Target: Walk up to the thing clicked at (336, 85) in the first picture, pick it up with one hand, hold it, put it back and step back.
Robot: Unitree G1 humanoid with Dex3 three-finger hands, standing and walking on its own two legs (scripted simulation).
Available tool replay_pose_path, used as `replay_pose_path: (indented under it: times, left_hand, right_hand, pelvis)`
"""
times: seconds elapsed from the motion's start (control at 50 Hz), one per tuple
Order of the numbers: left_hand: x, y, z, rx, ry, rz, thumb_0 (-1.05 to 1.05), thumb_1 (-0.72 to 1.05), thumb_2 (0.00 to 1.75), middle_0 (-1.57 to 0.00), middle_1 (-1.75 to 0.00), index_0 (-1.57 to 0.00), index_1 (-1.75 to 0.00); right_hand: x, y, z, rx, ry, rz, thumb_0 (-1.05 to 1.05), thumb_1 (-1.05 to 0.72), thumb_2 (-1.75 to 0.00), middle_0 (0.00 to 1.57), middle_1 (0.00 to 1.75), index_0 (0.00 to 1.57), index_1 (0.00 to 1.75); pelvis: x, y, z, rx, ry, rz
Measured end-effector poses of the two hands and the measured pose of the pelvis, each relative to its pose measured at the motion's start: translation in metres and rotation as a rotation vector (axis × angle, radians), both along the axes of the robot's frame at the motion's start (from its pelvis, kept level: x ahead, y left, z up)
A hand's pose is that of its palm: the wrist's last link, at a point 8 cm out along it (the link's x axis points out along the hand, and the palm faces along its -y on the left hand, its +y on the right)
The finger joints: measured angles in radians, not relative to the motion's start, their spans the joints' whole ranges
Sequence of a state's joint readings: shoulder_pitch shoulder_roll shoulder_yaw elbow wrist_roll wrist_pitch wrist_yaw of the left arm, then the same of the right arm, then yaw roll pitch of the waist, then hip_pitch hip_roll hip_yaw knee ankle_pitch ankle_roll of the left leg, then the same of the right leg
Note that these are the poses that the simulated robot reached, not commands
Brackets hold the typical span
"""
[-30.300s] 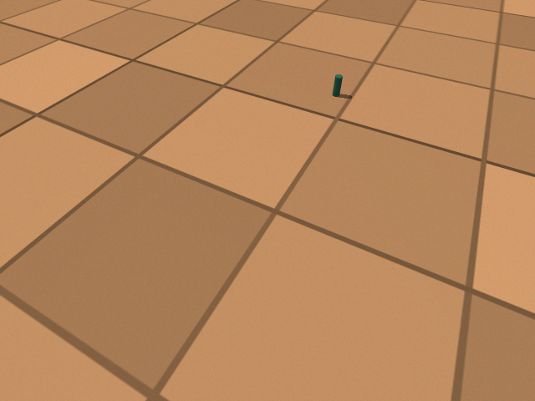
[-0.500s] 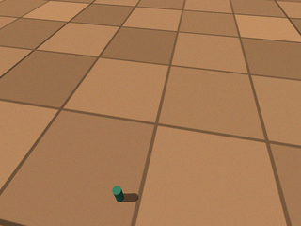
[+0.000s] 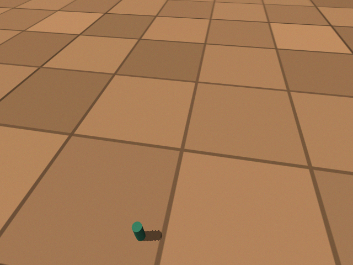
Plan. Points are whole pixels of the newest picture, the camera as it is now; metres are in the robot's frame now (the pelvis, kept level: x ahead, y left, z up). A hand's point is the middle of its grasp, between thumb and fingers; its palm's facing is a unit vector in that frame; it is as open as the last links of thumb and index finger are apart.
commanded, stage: stand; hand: left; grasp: from the side
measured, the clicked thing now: (138, 231) +0.43 +0.24 -0.71
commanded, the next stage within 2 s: step back in 1.12 s
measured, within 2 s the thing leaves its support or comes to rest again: neither
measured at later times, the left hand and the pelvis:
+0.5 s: hand out of the picture +0.08 +0.24 -0.16, palm faces -0.03 -0.94 -0.34, open 7.4 cm; pelvis +0.01 +0.00 +0.00, yaw -1 degrees
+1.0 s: hand out of the picture +0.10 +0.25 -0.16, palm faces -0.03 -0.94 -0.34, open 7.4 cm; pelvis +0.03 +0.00 +0.00, yaw -1 degrees
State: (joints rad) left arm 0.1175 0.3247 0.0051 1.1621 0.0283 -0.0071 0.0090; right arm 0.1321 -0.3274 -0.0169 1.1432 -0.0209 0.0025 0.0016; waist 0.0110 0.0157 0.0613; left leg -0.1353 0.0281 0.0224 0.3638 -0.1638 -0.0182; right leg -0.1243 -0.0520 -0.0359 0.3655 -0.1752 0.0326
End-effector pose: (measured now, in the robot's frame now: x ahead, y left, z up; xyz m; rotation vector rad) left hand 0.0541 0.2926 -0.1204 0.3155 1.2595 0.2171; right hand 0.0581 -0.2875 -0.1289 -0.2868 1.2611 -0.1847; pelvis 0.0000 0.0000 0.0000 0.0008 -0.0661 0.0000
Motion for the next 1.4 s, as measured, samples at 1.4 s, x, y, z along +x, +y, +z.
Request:
replay_pose_path:
  times: [1.4]
  left_hand:
    - [0.031,0.014,-0.006,0.062,-0.054,-0.067,0.01,0.9,0.9,-0.2,-0.3,-0.2,-0.3]
  right_hand:
    - [0.017,-0.038,-0.009,-0.053,-0.037,-0.027,0.0,-0.9,-0.9,0.2,0.3,0.2,0.3]
  pelvis:
    - [-0.023,-0.006,-0.022,0.003,0.042,-0.011]
